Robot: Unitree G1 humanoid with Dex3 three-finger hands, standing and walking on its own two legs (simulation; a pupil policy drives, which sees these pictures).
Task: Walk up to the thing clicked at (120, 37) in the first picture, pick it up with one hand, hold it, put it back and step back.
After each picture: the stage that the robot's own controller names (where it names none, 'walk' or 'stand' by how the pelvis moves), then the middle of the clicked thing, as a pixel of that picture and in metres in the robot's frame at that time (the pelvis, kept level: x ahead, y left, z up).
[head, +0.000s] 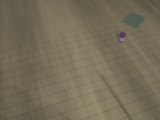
stand; (122, 37) +1.42 -0.47 -0.72
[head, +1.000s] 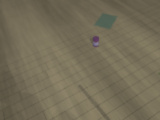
walk; (95, 41) +1.36 -0.04 -0.70
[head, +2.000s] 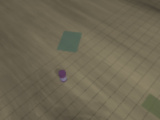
walk; (62, 76) +0.82 +0.24 -0.72
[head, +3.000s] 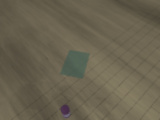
walk; (65, 111) +0.48 +0.19 -0.71
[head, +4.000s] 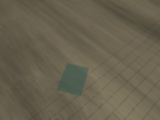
stand; out of the picture +0.34 +0.14 -0.70
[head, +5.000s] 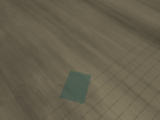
stand; out of the picture +0.33 +0.13 -0.72
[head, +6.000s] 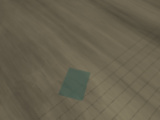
stand; out of the picture +0.32 +0.14 -0.73
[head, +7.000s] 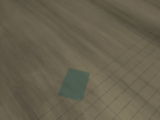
stand; out of the picture +0.32 +0.14 -0.73
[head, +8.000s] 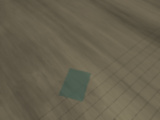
stand; out of the picture +0.32 +0.14 -0.73
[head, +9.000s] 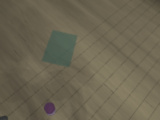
go down; (50, 109) +0.35 +0.16 -0.60
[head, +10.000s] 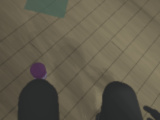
go down; (39, 72) +0.39 +0.20 -0.31
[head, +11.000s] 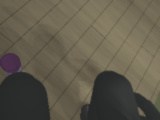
close in; (11, 65) +0.38 +0.22 -0.25
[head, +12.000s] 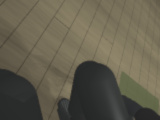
close; out of the picture +0.37 +0.24 -0.22
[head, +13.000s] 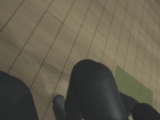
close; out of the picture +0.38 +0.25 -0.21
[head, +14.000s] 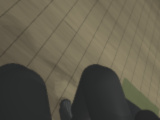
lift; out of the picture +0.32 +0.24 -0.20
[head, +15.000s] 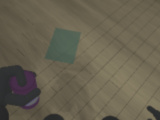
lift; (26, 91) +0.30 +0.19 +0.00
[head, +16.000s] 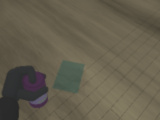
hold; (36, 90) +0.32 +0.17 +0.01
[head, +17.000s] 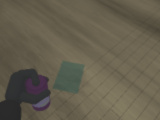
hold; (39, 93) +0.31 +0.16 +0.00
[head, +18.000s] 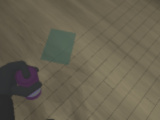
crouch; (29, 84) +0.35 +0.18 -0.07
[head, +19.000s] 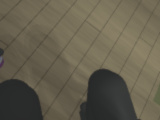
lower; out of the picture +0.42 +0.25 -0.15
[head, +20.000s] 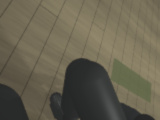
lower; out of the picture +0.41 +0.29 -0.22
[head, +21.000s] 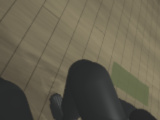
lower; out of the picture +0.40 +0.29 -0.23
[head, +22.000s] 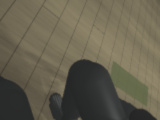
lower; out of the picture +0.40 +0.29 -0.23
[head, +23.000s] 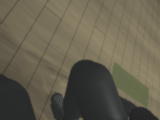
lower; out of the picture +0.40 +0.28 -0.23
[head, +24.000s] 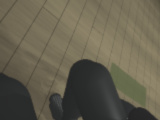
open; out of the picture +0.38 +0.26 -0.23
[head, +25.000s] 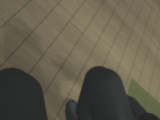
stand; out of the picture +0.38 +0.25 -0.24
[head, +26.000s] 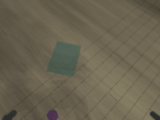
stand; (53, 117) +0.35 +0.17 -0.60
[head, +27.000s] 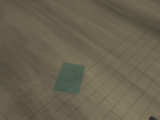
stand; out of the picture +0.35 +0.17 -0.67
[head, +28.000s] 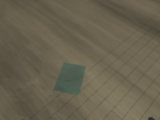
stand; out of the picture +0.35 +0.16 -0.67
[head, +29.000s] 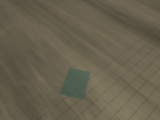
stand; out of the picture +0.37 +0.15 -0.72
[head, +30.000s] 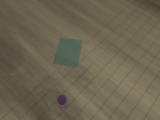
walk; (62, 101) +0.46 +0.15 -0.69
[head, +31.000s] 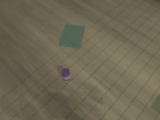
walk; (66, 74) +0.72 +0.17 -0.70
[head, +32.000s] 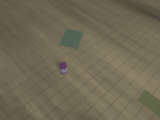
stand; (63, 68) +0.95 +0.19 -0.70
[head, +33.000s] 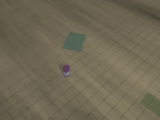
stand; (66, 70) +0.95 +0.17 -0.73
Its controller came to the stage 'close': yes
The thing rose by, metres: 0.70
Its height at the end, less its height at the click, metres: +0.00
